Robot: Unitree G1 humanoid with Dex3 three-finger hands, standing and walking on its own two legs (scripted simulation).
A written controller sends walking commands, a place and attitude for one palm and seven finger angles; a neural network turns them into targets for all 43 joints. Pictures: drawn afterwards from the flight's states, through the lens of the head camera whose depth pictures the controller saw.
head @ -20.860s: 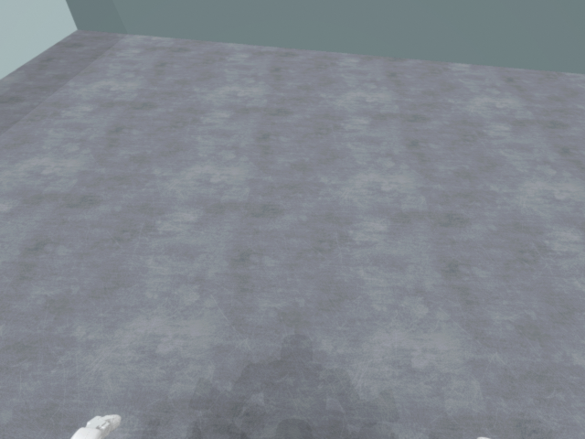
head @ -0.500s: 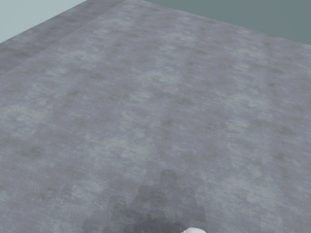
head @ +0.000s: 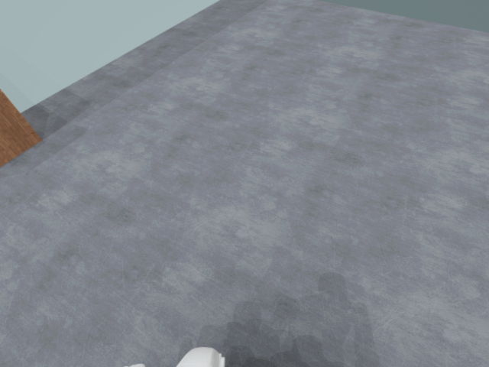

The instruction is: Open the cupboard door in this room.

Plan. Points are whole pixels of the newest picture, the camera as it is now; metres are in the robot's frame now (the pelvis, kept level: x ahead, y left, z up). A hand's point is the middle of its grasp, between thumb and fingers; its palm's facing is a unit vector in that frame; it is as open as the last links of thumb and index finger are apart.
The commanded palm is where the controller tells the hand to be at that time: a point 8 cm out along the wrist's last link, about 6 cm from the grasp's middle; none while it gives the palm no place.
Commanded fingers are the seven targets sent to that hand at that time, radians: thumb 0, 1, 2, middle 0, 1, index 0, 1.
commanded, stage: turn or walk to find it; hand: left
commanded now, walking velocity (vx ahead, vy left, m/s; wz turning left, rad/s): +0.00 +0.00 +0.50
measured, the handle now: out of the picture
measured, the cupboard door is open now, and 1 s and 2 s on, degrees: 0 0 0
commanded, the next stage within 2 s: none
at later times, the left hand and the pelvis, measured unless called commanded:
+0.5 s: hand out of the picture +0.00 +0.29 -0.17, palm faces +0.29 -0.92 -0.25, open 7.4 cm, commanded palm none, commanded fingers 0.00 0.90 0.90 -0.20 -0.30 -0.20 -0.30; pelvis -0.01 +0.06 +0.00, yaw +14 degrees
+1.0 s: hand out of the picture -0.01 +0.20 -0.14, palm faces +0.49 -0.83 -0.29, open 7.4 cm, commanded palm none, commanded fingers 0.00 0.90 0.90 -0.20 -0.30 -0.20 -0.30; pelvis +0.00 -0.01 +0.00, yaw +30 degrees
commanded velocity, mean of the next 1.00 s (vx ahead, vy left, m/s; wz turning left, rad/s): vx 0.00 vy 0.00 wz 0.50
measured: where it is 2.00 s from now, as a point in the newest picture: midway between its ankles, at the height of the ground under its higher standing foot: outside the picture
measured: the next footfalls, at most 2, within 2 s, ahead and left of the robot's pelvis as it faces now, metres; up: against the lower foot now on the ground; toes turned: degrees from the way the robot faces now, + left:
left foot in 0.24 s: +0.00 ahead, +0.16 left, +0.00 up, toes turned +12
right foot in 0.76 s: +0.08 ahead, -0.07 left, +0.00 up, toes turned +19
